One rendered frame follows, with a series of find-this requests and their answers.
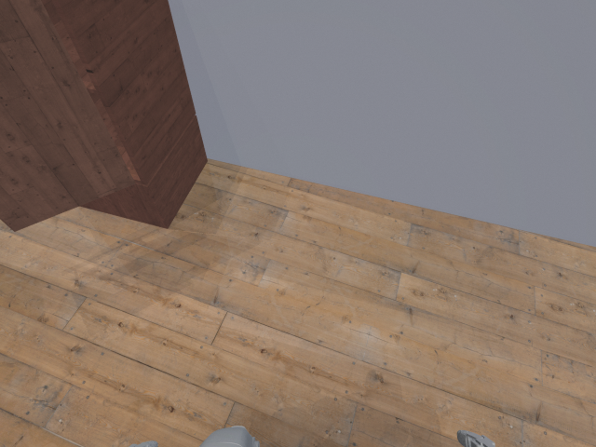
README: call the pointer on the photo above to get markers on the left robot thigh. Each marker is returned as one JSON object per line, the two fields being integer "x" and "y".
{"x": 230, "y": 437}

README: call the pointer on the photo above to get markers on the cupboard door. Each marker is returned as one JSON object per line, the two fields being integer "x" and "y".
{"x": 56, "y": 153}

